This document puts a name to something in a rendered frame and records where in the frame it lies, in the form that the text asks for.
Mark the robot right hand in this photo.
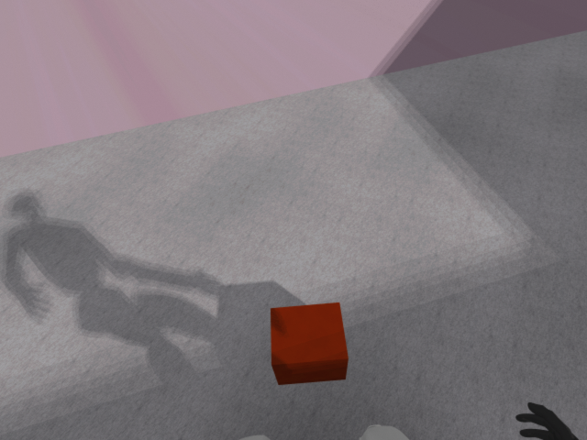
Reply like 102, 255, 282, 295
515, 402, 579, 440

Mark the carton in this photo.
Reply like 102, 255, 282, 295
271, 302, 349, 385

